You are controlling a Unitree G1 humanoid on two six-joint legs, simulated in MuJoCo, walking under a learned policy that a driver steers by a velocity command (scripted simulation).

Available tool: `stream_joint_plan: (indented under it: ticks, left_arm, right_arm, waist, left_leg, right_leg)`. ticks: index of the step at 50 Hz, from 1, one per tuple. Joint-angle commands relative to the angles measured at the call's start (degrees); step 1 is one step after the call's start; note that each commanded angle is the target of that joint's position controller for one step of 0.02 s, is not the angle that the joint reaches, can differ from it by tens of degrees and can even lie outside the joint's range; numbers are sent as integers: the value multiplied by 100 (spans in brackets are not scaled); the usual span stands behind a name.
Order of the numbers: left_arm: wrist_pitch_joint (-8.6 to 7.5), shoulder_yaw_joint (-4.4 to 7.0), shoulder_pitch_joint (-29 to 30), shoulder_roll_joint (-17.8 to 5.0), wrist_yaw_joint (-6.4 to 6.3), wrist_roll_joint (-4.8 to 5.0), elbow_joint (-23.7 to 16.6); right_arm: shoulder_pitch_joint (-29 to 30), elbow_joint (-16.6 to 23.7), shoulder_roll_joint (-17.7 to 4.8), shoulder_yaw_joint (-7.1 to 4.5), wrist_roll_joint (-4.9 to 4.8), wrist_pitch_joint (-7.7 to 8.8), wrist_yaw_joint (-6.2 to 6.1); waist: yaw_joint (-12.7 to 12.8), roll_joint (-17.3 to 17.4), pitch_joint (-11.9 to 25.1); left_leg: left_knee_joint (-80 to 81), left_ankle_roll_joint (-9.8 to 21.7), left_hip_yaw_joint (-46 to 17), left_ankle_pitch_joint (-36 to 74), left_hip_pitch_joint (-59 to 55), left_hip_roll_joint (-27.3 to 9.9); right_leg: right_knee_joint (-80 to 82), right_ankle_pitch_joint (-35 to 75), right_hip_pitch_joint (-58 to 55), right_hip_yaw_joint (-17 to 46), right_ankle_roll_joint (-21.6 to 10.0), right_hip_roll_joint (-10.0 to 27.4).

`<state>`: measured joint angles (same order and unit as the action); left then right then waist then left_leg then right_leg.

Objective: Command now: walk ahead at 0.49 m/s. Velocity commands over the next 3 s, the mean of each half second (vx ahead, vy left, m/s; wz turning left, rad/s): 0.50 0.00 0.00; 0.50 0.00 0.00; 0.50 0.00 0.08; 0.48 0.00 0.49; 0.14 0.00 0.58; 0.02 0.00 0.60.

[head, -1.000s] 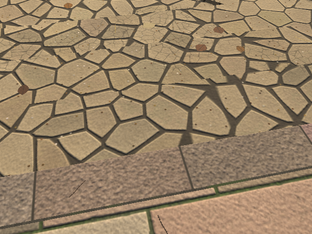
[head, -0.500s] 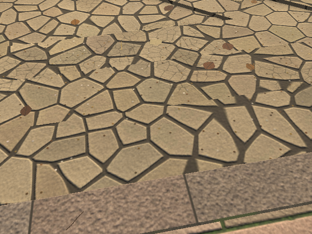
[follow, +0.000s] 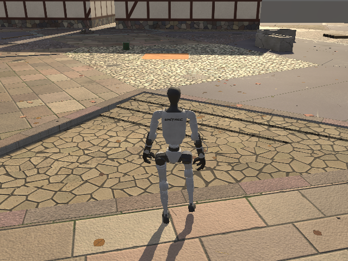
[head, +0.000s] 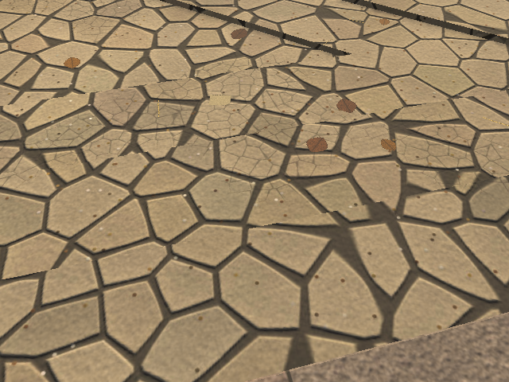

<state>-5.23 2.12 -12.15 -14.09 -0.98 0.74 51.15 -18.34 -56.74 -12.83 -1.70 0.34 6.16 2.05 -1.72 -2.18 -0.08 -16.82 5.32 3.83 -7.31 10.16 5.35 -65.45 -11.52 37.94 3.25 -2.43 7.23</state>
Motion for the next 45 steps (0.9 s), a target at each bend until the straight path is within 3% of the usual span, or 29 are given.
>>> stream_joint_plan:
  ticks: [1,5,10,12,13,14,15,16,17,18,19,20,21,23,25,28,31,36,40,42,43,44,45]
  left_arm:
    - [21,78,-207,-264,-38,-76,-236]
    - [-45,39,721,-168,40,-23,-475]
    - [-97,14,1430,-241,216,52,-754]
    - [-149,50,1309,-366,274,52,-790]
    - [-179,106,1034,-484,287,51,-744]
    - [-196,223,352,-676,274,37,-547]
    - [-209,381,-801,-1067,233,4,-244]
    - [-167,544,-1635,-1704,219,-86,-88]
    - [-152,436,-1771,-1341,246,-61,-47]
    - [-168,309,-1295,-961,246,-30,-119]
    - [-156,234,-717,-757,245,-28,-265]
    - [-147,174,-303,-575,275,-53,-330]
    - [-162,133,-115,-438,301,-87,-339]
    - [-183,135,-165,-408,329,-105,-231]
    - [-203,190,-373,-603,276,-111,-102]
    - [-158,225,-624,-715,163,-83,35]
    - [-166,225,-831,-746,106,-46,138]
    - [-81,250,-1305,-734,30,23,439]
    - [36,338,-1389,-868,-30,53,525]
    - [82,385,-1325,-972,-10,39,528]
    - [116,399,-1223,-1022,12,27,505]
    - [141,361,-1132,-930,40,14,472]
    - [119,262,-1117,-684,60,-63,354]
  right_arm:
    - [223,312,-743,-115,-4,103,-112]
    - [-245,216,-897,-142,-96,23,-200]
    - [-686,22,-962,-180,-157,-101,-214]
    - [-645,11,-1030,-215,-160,-160,-227]
    - [-530,30,-1081,-229,-160,-189,-232]
    - [-417,60,-1033,-205,-133,-220,-233]
    - [-368,161,-809,-112,-53,-222,-230]
    - [-941,255,-176,81,-34,-112,-182]
    - [-970,199,-259,87,-111,52,-153]
    - [-457,339,-856,-71,-265,139,-134]
    - [-50,462,-930,-93,-286,155,-155]
    - [147,487,-863,-116,-203,123,-194]
    - [92,477,-774,-150,-147,40,-222]
    - [-116,397,-514,-138,-132,-113,-237]
    - [101,489,-516,-163,-105,-165,-261]
    - [858,760,-463,-171,-48,-136,-246]
    - [1301,846,-465,-184,-87,-73,-180]
    - [2150,1141,-415,-134,-116,-20,-7]
    - [2409,1292,-502,-131,-161,1,110]
    - [2161,1240,-634,-181,-183,8,106]
    - [1677,1108,-765,-258,-179,25,92]
    - [784,815,-982,-380,-163,34,63]
    - [-290,557,-1332,-479,-69,43,10]
  waist:
    - [271,431,-324]
    - [-63,434,-316]
    - [-282,508,-488]
    - [-140,584,-416]
    - [57,637,-275]
    - [423,605,116]
    - [859,353,934]
    - [826,-973,1840]
    - [841,-1353,2232]
    - [758,-920,1420]
    - [589,-519,897]
    - [418,-142,512]
    - [223,-214,333]
    - [58,-247,197]
    - [32,-133,42]
    - [183,-80,-100]
    - [302,-100,-159]
    - [571,-50,-512]
    - [596,30,-592]
    - [443,-26,-453]
    - [182,-34,-137]
    - [-242,65,409]
    - [-603,467,1203]
  left_leg:
    - [1192,981,-1209,355,616,-1602]
    - [1085,725,-934,466,106,-1517]
    - [680,653,-1036,290,-800,-1867]
    - [380,565,-1123,542,-1055,-2009]
    - [57,491,-1084,1171,-1084,-1991]
    - [-756,361,-863,2150,-1010,-1740]
    - [-2242,169,-539,2130,-295,-1385]
    - [-4643,-297,-56,184,2101,-453]
    - [-5637,-267,-883,-2410,3049,-209]
    - [-6043,-131,-1081,-2111,3549,-585]
    - [-5891,-82,-900,-1553,3477,-909]
    - [-5510,-109,-807,-1120,3230,-1115]
    - [-5142,-132,-824,-833,2875,-1295]
    - [-4786,-212,-733,-586,2442,-1333]
    - [-4337,-293,-712,-221,2660,-1354]
    - [-3104,-379,-674,651,2945,-1320]
    - [-2217,-356,-576,1651,2709,-1184]
    - [-1256,-249,-708,1894,3057,-1167]
    - [-889,-146,-696,1291,2878,-1089]
    - [-863,-48,-527,692,2319,-930]
    - [-800,60,-352,550,1617,-758]
    - [-838,203,-137,714,383,-595]
    - [-1365,523,-971,1264,-1545,-1433]
  right_leg:
    - [806,930,130,13,151,247]
    - [2467,1771,-41,-203,195,-6]
    - [3337,1270,-29,-249,104,-174]
    - [3572,803,-344,-294,-55,-265]
    - [3706,642,-800,-398,-149,-389]
    - [3837,595,-1712,-553,-285,-583]
    - [3647,767,-3349,-125,-578,-196]
    - [3895,122,-5760,2263,-1449,1247]
    - [4775,-407,-6124,3927,-1698,1634]
    - [4833,-473,-5473,3212,-1371,1452]
    - [4917,8,-4621,2348,-1176,1244]
    - [5132,474,-3837,1747,-1075,981]
    - [5323,735,-3332,1301,-970,751]
    - [5595,1133,-2827,842,-997,533]
    - [5743,1561,-2801,592,-1069,515]
    - [5834,1816,-2990,270,-1002,419]
    - [5823,1575,-3053,-16,-902,265]
    - [5420,1141,-3774,57,-832,531]
    - [4854,1241,-4133,215,-765,773]
    - [4381,2130,-4213,237,-674,785]
    - [3756,2953,-4222,143,-596,653]
    - [2734,3349,-3906,-78,-452,346]
    - [970,1973,-2501,-297,-259,-19]
